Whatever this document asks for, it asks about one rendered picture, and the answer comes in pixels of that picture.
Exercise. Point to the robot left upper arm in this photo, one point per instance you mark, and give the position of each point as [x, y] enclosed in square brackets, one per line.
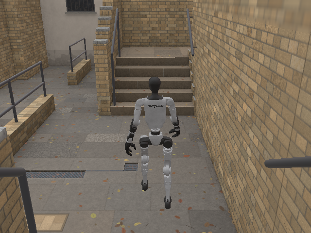
[137, 111]

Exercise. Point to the left robot shin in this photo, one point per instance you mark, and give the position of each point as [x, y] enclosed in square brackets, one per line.
[144, 170]

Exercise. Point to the robot left foot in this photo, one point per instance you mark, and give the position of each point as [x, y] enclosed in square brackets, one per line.
[144, 186]

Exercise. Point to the robot right hand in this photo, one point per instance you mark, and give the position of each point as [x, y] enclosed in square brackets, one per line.
[177, 132]

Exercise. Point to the robot right forearm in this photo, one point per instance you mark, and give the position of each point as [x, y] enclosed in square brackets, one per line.
[176, 124]

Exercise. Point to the robot left hand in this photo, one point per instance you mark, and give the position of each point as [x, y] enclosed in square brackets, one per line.
[127, 145]

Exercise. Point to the robot right upper arm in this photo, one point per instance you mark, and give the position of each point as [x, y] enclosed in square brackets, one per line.
[172, 109]

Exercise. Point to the robot left forearm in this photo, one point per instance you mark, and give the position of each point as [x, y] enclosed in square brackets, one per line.
[131, 133]

